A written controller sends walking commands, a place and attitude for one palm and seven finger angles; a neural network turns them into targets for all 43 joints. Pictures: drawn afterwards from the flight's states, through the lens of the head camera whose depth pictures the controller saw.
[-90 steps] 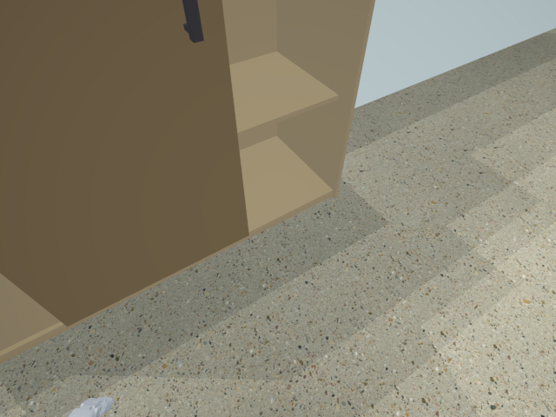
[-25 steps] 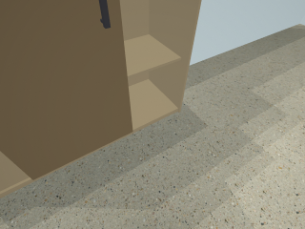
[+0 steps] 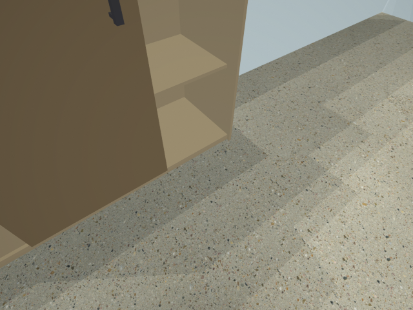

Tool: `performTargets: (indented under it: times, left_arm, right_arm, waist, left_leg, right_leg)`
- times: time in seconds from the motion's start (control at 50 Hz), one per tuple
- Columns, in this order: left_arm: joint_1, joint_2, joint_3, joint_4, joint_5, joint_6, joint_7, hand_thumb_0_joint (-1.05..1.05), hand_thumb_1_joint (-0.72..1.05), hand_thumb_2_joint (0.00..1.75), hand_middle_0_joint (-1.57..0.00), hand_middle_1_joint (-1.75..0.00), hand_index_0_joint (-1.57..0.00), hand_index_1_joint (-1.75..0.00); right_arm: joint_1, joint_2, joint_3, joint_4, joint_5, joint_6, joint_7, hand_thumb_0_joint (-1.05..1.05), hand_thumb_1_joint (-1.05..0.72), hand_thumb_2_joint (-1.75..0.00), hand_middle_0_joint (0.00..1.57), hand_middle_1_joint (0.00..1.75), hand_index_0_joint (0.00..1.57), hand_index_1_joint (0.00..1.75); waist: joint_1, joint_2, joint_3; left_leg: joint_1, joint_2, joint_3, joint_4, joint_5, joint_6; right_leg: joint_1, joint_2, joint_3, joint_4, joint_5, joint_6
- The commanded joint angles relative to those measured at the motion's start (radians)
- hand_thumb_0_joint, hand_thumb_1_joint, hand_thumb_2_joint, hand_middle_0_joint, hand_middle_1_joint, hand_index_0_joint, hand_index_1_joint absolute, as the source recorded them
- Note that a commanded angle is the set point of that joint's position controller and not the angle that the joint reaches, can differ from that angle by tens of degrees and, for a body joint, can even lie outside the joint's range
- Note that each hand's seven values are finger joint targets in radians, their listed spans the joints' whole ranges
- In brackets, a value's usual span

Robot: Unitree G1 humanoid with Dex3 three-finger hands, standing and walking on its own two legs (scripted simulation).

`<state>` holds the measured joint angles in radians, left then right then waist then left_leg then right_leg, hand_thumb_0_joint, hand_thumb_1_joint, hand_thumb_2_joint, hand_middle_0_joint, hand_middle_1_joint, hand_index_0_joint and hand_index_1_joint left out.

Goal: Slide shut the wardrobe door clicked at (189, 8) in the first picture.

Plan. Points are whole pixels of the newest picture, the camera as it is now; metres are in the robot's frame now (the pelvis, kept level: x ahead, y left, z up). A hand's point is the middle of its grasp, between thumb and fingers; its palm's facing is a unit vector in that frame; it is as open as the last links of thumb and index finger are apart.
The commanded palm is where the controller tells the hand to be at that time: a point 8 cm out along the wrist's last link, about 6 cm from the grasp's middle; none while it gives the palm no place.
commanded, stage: walk to a spot facing it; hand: left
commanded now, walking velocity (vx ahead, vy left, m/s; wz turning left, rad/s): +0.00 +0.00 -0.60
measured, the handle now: out of the picture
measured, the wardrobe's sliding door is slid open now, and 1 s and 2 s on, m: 0.48 0.48 0.48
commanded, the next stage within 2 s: turn to face it in 1.98 s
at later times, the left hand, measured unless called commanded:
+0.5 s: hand out of the picture +0.06 +0.18 -0.16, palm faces -0.16 -0.96 -0.22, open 7.4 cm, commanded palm none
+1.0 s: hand (184, 251) +0.28 +0.08 -0.17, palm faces -0.59 -0.80 -0.12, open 7.4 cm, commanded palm none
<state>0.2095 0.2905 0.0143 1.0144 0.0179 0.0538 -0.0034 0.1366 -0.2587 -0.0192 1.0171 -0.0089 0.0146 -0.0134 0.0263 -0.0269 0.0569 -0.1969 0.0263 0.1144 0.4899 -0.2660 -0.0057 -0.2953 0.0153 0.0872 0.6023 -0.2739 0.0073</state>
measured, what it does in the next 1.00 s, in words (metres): steps on the spot, turning right: left foot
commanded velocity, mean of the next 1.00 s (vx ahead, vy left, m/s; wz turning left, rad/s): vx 0.23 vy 0.00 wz -0.60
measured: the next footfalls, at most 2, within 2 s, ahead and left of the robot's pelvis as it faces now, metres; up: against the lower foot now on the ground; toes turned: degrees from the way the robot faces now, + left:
left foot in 0.60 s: +0.05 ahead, +0.11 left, +0.00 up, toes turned -18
right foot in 1.14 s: +0.20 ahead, -0.21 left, +0.00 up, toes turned -46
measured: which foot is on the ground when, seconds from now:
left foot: down 0.00-0.10, up 0.12-0.58, down 0.60-1.00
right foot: down 0.00-0.60, up 0.62-1.00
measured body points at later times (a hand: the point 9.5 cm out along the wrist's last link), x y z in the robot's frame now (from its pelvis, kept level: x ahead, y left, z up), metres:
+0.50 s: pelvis -0.01 -0.01 +0.01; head +0.01 -0.01 +0.46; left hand +0.07 +0.23 -0.14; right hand +0.02 -0.29 -0.13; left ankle -0.01 +0.13 -0.69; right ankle +0.01 -0.10 -0.73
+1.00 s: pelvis +0.10 -0.01 +0.00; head +0.14 -0.01 +0.45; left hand +0.31 +0.12 -0.16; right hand -0.11 -0.14 -0.13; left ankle +0.01 +0.12 -0.73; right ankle +0.12 -0.19 -0.67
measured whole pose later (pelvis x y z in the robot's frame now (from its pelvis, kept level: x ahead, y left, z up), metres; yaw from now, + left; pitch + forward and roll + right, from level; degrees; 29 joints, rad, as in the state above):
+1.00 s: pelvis +0.10 -0.01 +0.00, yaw -34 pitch +0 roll -2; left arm 0.12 0.22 0.07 0.95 0.04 0.06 -0.06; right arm 0.51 -0.13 0.00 1.06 -0.02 -0.07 -0.04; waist -0.04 -0.04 0.08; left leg 0.10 0.06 0.28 0.31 -0.41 0.01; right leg -0.66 -0.06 -0.10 0.94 -0.17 0.02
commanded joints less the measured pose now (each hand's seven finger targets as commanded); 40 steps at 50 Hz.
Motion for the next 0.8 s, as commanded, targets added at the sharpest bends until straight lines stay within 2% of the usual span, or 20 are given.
performTargets:
  times: [0.0,0.04,0.06,0.08,0.1,0.12,0.14,0.18,0.22,0.34,0.4,0.48,0.5,0.54,0.56,0.58,0.6,0.64,0.68,0.78]
  left_arm:
    - [0.024,0.077,0.047,-0.117,0.001,-0.005,0.0,0.0,0.9,0.9,-0.2,-0.3,-0.2,-0.3]
    - [0.121,0.057,0.055,-0.103,0.002,-0.015,-0.005,0.0,0.9,0.9,-0.2,-0.3,-0.2,-0.3]
    - [0.17,0.08,0.064,-0.089,0.008,-0.026,-0.005,0.0,0.9,0.9,-0.2,-0.3,-0.2,-0.3]
    - [0.175,0.194,0.085,-0.098,0.022,-0.044,0.011,0.0,0.9,0.9,-0.2,-0.3,-0.2,-0.3]
    - [0.2,0.196,0.083,-0.106,0.002,-0.039,0.018,0.0,0.9,0.9,-0.2,-0.3,-0.2,-0.3]
    - [0.166,0.175,0.086,-0.12,0.003,-0.035,0.024,0.0,0.9,0.9,-0.2,-0.3,-0.2,-0.3]
    - [0.105,0.151,0.082,-0.136,0.002,-0.035,0.024,0.0,0.9,0.9,-0.2,-0.3,-0.2,-0.3]
    - [0.053,0.124,0.078,-0.159,-0.002,-0.041,0.023,0.0,0.9,0.9,-0.2,-0.3,-0.2,-0.3]
    - [0.068,0.114,0.08,-0.159,-0.002,-0.044,0.021,0.0,0.9,0.9,-0.2,-0.3,-0.2,-0.3]
    - [0.133,0.107,0.093,-0.139,0.003,-0.051,0.01,0.0,0.9,0.9,-0.2,-0.3,-0.2,-0.3]
    - [0.149,0.12,0.097,-0.134,0.008,-0.057,0.006,0.0,0.9,0.9,-0.2,-0.3,-0.2,-0.3]
    - [0.114,0.134,0.103,-0.143,0.011,-0.056,0.002,0.0,0.9,0.9,-0.2,-0.3,-0.2,-0.3]
    - [0.083,0.137,0.103,-0.155,0.01,-0.053,0.001,0.0,0.9,0.9,-0.2,-0.3,-0.2,-0.3]
    - [0.015,0.113,0.099,-0.178,0.002,-0.046,-0.006,0.0,0.9,0.9,-0.2,-0.3,-0.2,-0.3]
    - [-0.001,0.047,0.087,-0.201,-0.003,-0.045,-0.015,0.0,0.9,0.9,-0.2,-0.3,-0.2,-0.3]
    - [-0.039,0.015,0.085,-0.238,-0.005,-0.054,-0.025,0.0,0.9,0.9,-0.2,-0.3,-0.2,-0.3]
    - [-0.077,0.053,0.097,-0.247,0.01,-0.059,-0.034,0.0,0.9,0.9,-0.2,-0.3,-0.2,-0.3]
    - [-0.026,0.052,0.107,-0.19,0.024,-0.046,-0.052,0.0,0.9,0.9,-0.2,-0.3,-0.2,-0.3]
    - [0.033,0.012,0.096,-0.153,0.023,-0.039,-0.059,0.0,0.9,0.9,-0.2,-0.3,-0.2,-0.3]
    - [-0.044,-0.025,0.076,-0.162,0.02,-0.03,-0.056,0.0,0.9,0.9,-0.2,-0.3,-0.2,-0.3]
  right_arm:
    - [0.007,-0.193,-0.065,-0.092,-0.009,-0.017,-0.019,0.0,-0.9,-0.9,0.2,0.3,0.2,0.3]
    - [-0.032,-0.185,-0.071,-0.108,-0.012,-0.014,-0.019,0.0,-0.9,-0.9,0.2,0.3,0.2,0.3]
    - [-0.028,-0.167,-0.072,-0.114,-0.008,-0.007,-0.015,0.0,-0.9,-0.9,0.2,0.3,0.2,0.3]
    - [0.012,-0.085,-0.06,-0.139,-0.001,0.001,-0.009,0.0,-0.9,-0.9,0.2,0.3,0.2,0.3]
    - [-0.016,-0.089,-0.058,-0.156,0.0,0.01,-0.012,0.0,-0.9,-0.9,0.2,0.3,0.2,0.3]
    - [-0.046,-0.083,-0.062,-0.153,0.001,0.015,-0.014,0.0,-0.9,-0.9,0.2,0.3,0.2,0.3]
    - [-0.039,-0.088,-0.065,-0.146,0.0,0.016,-0.012,0.0,-0.9,-0.9,0.2,0.3,0.2,0.3]
    - [0.006,-0.079,-0.066,-0.12,-0.007,0.012,-0.004,0.0,-0.9,-0.9,0.2,0.3,0.2,0.3]
    - [0.018,-0.068,-0.065,-0.115,-0.009,0.014,-0.007,0.0,-0.9,-0.9,0.2,0.3,0.2,0.3]
    - [-0.008,-0.066,-0.062,-0.143,-0.017,0.004,0.0,0.0,-0.9,-0.9,0.2,0.3,0.2,0.3]
    - [-0.025,-0.063,-0.061,-0.162,-0.012,-0.012,0.006,0.0,-0.9,-0.9,0.2,0.3,0.2,0.3]
    - [0.029,-0.051,-0.06,-0.168,-0.002,-0.032,0.005,0.0,-0.9,-0.9,0.2,0.3,0.2,0.3]
    - [0.076,-0.05,-0.059,-0.162,0.0,-0.038,0.002,0.0,-0.9,-0.9,0.2,0.3,0.2,0.3]
    - [0.221,-0.073,-0.063,-0.119,0.003,-0.052,-0.013,0.0,-0.9,-0.9,0.2,0.3,0.2,0.3]
    - [0.283,-0.152,-0.078,-0.106,-0.006,-0.059,-0.025,0.0,-0.9,-0.9,0.2,0.3,0.2,0.3]
    - [0.293,-0.235,-0.089,-0.125,-0.007,-0.058,-0.027,0.0,-0.9,-0.9,0.2,0.3,0.2,0.3]
    - [0.242,-0.219,-0.078,-0.141,-0.012,-0.061,-0.023,0.0,-0.9,-0.9,0.2,0.3,0.2,0.3]
    - [0.16,-0.122,-0.046,-0.143,-0.014,-0.074,-0.02,0.0,-0.9,-0.9,0.2,0.3,0.2,0.3]
    - [0.175,-0.081,-0.03,-0.135,-0.007,-0.091,-0.024,0.0,-0.9,-0.9,0.2,0.3,0.2,0.3]
    - [0.339,-0.048,-0.02,-0.065,-0.004,-0.108,-0.033,0.0,-0.9,-0.9,0.2,0.3,0.2,0.3]
  waist:
    - [-0.011,0.205,-0.053]
    - [0.037,0.162,-0.087]
    - [0.054,0.044,-0.082]
    - [0.035,-0.327,-0.068]
    - [0.053,-0.276,-0.07]
    - [0.042,-0.223,-0.044]
    - [0.015,-0.171,-0.014]
    - [-0.016,-0.08,-0.055]
    - [-0.01,-0.089,-0.087]
    - [0.023,-0.095,-0.089]
    - [0.04,-0.106,-0.086]
    - [0.022,-0.133,-0.097]
    - [-0.003,-0.132,-0.1]
    - [-0.075,-0.078,-0.121]
    - [-0.113,0.141,-0.093]
    - [-0.117,0.341,-0.036]
    - [-0.101,0.24,0.035]
    - [-0.023,0.123,0.103]
    - [-0.004,0.138,0.056]
    - [-0.039,0.137,0.061]
  left_leg:
    - [0.007,0.353,-0.193,-0.134,0.337,0.179]
    - [-0.019,0.303,-0.088,0.023,0.356,0.116]
    - [-0.089,0.226,-0.013,0.189,0.226,0.05]
    - [-0.322,0.06,0.065,0.45,-0.179,-0.037]
    - [-0.333,0.019,-0.063,0.577,-0.309,-0.037]
    - [-0.34,0.028,-0.13,0.642,-0.267,-0.03]
    - [-0.351,0.041,-0.153,0.679,-0.198,-0.031]
    - [-0.327,0.053,-0.147,0.663,-0.094,-0.044]
    - [-0.322,0.043,-0.138,0.637,-0.074,-0.053]
    - [-0.349,0.033,-0.123,0.505,-0.105,-0.06]
    - [-0.312,0.018,-0.111,0.372,-0.153,-0.051]
    - [-0.164,-0.024,-0.102,0.186,-0.186,-0.023]
    - [-0.088,-0.032,-0.101,0.104,-0.166,-0.013]
    - [0.254,-0.015,-0.106,-0.12,-0.08,0.014]
    - [0.402,0.182,-0.329,-0.265,-0.299,0.06]
    - [0.342,0.435,-0.595,-0.375,-0.477,0.124]
    - [0.165,0.481,-0.637,-0.408,-0.505,0.173]
    - [0.054,0.325,-0.393,-0.393,-0.332,0.092]
    - [0.082,0.242,-0.218,-0.348,-0.085,0.043]
    - [0.214,0.251,-0.095,-0.267,0.361,0.046]
  right_leg:
    - [-0.088,-0.049,-0.064,0.259,-0.228,0.004]
    - [0.033,-0.059,-0.092,0.078,-0.093,0.001]
    - [0.113,-0.07,-0.069,-0.095,0.107,-0.001]
    - [0.184,-0.297,0.319,-0.258,0.387,-0.069]
    - [0.115,-0.368,0.392,-0.312,0.457,-0.156]
    - [0.054,-0.327,0.417,-0.333,0.308,-0.17]
    - [0.026,-0.299,0.389,-0.336,0.199,-0.181]
    - [0.047,-0.234,0.292,-0.311,0.179,-0.164]
    - [0.079,-0.215,0.274,-0.31,0.165,-0.153]
    - [0.132,-0.191,0.378,-0.393,-0.196,-0.175]
    - [0.126,-0.182,0.418,-0.406,-0.269,-0.197]
    - [0.054,-0.155,0.437,-0.397,-0.256,-0.196]
    - [0.008,-0.14,0.425,-0.379,-0.242,-0.186]
    - [-0.233,-0.045,0.328,-0.267,-0.289,-0.108]
    - [-0.458,0.06,0.2,-0.05,-0.327,-0.058]
    - [-0.571,0.077,0.022,0.217,-0.272,-0.017]
    - [-0.535,-0.01,0.008,0.355,-0.206,-0.005]
    - [-0.488,-0.03,-0.022,0.509,-0.024,0.015]
    - [-0.462,-0.032,-0.046,0.589,0.08,0.022]
    - [-0.557,-0.064,-0.095,0.623,0.118,0.035]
